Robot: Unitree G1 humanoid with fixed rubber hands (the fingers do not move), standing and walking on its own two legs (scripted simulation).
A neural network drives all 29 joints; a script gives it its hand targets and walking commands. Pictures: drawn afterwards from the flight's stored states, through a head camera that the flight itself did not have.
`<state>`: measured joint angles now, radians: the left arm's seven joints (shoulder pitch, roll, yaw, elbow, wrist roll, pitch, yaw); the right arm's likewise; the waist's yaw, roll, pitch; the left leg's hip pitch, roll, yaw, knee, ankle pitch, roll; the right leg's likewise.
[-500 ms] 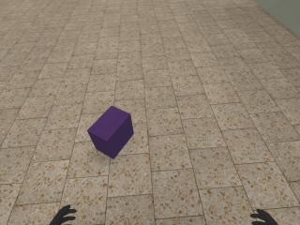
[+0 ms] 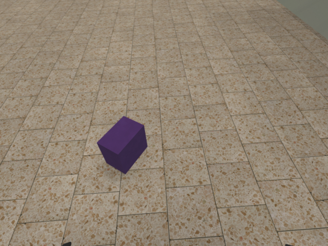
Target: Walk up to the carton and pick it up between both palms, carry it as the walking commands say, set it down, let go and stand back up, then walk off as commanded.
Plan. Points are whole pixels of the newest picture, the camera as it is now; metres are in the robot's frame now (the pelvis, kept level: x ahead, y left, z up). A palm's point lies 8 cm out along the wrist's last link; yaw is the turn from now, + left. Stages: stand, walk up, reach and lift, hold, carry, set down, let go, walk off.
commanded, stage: stand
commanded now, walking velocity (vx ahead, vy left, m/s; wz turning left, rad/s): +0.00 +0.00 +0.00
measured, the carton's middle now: (124, 144) +0.87 +0.32 -0.66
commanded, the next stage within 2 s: walk up in 1.46 s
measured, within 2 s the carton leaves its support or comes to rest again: neither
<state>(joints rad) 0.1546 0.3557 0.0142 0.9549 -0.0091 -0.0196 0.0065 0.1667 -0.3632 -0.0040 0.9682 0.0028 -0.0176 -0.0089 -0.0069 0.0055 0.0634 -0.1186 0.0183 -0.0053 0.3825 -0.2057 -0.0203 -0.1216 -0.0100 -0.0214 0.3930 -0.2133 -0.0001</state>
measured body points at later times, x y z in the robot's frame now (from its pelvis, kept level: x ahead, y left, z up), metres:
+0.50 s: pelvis +0.00 +0.00 +0.00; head +0.00 +0.00 +0.45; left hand +0.10 +0.30 -0.12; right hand +0.08 -0.30 -0.12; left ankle +0.00 +0.13 -0.74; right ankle +0.00 -0.12 -0.74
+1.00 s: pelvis +0.00 +0.00 +0.00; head +0.00 +0.00 +0.45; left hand +0.09 +0.30 -0.12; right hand +0.07 -0.31 -0.12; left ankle +0.00 +0.13 -0.74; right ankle +0.00 -0.12 -0.74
